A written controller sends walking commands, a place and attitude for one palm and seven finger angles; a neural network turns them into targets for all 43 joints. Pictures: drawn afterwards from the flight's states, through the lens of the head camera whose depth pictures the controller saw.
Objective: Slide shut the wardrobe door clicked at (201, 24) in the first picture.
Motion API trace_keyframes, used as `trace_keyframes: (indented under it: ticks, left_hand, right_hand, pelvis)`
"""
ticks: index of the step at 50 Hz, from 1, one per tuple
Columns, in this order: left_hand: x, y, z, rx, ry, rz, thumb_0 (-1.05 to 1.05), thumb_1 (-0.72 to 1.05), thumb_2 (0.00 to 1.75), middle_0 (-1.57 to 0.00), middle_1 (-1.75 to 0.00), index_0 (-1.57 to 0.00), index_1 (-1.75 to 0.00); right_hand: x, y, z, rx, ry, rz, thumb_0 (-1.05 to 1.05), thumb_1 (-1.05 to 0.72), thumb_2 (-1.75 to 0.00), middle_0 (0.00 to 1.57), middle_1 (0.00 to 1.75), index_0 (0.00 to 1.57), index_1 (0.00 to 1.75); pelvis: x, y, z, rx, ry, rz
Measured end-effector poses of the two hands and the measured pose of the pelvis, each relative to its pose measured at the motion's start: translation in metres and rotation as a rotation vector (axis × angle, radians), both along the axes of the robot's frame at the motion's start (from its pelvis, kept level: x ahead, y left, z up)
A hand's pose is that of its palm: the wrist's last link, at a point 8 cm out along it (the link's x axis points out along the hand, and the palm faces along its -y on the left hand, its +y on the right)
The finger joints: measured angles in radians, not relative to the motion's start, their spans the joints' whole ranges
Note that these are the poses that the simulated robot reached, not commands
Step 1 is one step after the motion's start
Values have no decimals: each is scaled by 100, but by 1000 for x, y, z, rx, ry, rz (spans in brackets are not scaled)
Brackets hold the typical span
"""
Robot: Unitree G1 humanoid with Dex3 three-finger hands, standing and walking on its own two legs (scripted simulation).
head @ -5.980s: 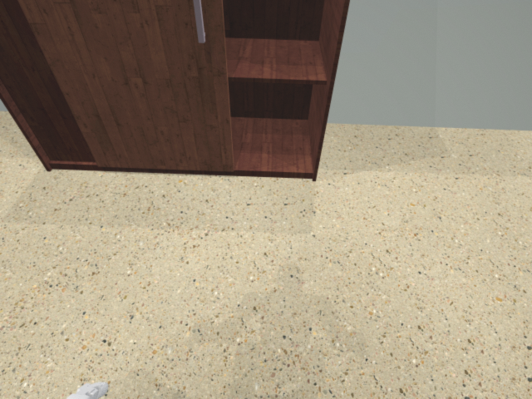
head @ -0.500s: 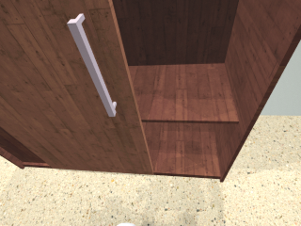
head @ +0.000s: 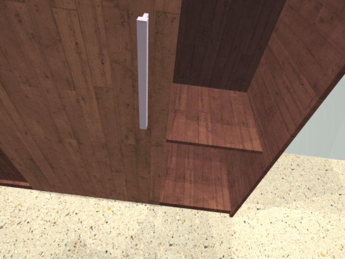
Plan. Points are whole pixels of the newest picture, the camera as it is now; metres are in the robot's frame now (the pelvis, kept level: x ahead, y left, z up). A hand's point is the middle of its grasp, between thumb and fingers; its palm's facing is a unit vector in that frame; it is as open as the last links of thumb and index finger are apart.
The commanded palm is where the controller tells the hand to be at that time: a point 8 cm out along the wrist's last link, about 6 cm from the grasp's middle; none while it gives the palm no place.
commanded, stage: come to a stop and stand still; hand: left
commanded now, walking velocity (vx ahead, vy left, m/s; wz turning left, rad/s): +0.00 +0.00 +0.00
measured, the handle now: (144, 80) +0.54 +0.12 +0.14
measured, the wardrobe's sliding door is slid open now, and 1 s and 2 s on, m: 0.44 0.44 0.44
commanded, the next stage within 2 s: look again from close up in 1.34 s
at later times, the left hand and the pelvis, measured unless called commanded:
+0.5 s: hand out of the picture +0.06 +0.13 -0.18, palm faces +0.04 -0.97 -0.23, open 7.2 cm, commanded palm none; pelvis +0.03 -0.05 -0.01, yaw +0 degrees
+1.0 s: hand out of the picture -0.03 +0.11 -0.18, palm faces +0.06 -0.98 -0.17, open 7.4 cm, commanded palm none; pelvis +0.00 -0.04 +0.00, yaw +0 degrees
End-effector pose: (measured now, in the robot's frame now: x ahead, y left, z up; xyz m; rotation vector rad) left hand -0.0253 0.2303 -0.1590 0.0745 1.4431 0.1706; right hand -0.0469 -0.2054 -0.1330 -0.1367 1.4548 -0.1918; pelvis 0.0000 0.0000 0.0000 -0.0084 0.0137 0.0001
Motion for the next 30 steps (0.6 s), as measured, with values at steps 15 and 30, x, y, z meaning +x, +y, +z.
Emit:
trace_keyframes:
  ticks: [15,30]
  left_hand:
    - [69,-32,8,76,-53,-93,2,94,90,-20,-30,-20,-30]
    - [53,-54,8,71,-68,-27,1,95,90,-20,-30,-20,-30]
  right_hand:
    - [-27,-6,-27,99,139,-94,0,-91,-90,20,30,21,30]
    - [62,-58,-26,22,-53,24,1,-93,-90,19,30,20,30]
  pelvis:
    - [19,-29,-12,14,10,-12]
    - [22,-49,-8,10,-24,2]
